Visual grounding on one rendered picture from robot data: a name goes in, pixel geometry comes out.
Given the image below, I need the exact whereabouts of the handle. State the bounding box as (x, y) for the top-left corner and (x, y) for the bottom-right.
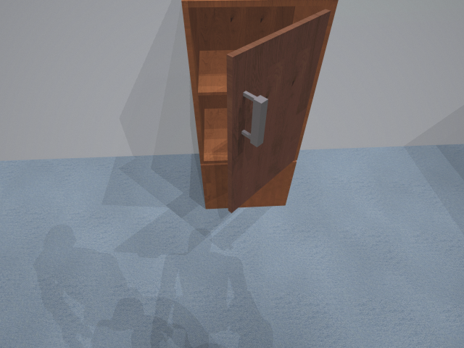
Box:
(241, 91), (268, 147)

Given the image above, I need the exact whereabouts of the cupboard door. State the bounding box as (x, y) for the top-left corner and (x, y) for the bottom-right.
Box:
(226, 9), (331, 213)

